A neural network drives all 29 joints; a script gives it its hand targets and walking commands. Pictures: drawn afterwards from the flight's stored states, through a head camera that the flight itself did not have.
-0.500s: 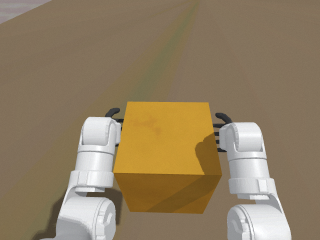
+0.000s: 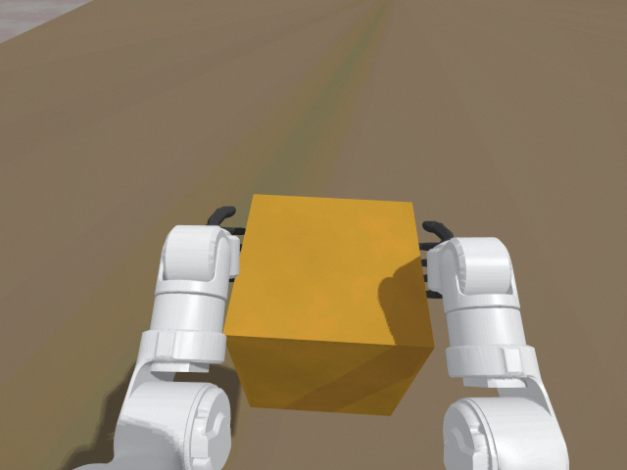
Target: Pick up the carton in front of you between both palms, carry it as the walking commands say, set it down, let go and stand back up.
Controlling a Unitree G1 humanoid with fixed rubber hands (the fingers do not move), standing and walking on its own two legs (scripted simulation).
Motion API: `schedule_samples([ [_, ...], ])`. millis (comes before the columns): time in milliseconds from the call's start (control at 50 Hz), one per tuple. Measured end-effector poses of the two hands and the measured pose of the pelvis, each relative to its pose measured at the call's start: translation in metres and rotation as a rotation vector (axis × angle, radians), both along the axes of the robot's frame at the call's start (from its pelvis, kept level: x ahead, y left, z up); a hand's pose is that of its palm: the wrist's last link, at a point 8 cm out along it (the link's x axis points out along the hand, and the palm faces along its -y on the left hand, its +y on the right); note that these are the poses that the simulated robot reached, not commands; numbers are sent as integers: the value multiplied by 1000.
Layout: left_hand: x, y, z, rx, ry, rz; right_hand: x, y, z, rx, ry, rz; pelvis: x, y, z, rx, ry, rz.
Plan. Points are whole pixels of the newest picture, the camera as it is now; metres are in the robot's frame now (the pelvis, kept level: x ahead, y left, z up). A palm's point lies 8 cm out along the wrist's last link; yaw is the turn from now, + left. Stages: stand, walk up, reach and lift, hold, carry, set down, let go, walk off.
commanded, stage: carry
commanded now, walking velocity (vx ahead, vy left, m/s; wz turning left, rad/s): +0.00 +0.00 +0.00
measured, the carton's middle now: (325, 311) +0.35 +0.00 +0.03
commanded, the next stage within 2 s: none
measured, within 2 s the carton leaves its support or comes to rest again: neither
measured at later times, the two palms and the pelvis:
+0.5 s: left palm (215, 252) +0.36 +0.14 +0.14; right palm (445, 266) +0.35 -0.14 +0.12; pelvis +0.00 +0.00 +0.00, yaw +0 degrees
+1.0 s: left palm (214, 252) +0.36 +0.14 +0.14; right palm (445, 265) +0.35 -0.14 +0.12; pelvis +0.00 +0.00 +0.00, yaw +0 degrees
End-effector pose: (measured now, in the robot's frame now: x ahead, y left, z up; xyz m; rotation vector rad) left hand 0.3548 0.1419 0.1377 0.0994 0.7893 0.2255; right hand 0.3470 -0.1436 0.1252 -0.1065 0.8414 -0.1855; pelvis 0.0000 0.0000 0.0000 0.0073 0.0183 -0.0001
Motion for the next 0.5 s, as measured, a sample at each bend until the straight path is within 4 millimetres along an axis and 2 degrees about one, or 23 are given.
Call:
schedule_samples([
  [500,4,0,-2,-14,-2,24,5,1,-2,-1,15,-25,-2,-1,-1,1,1,2],
])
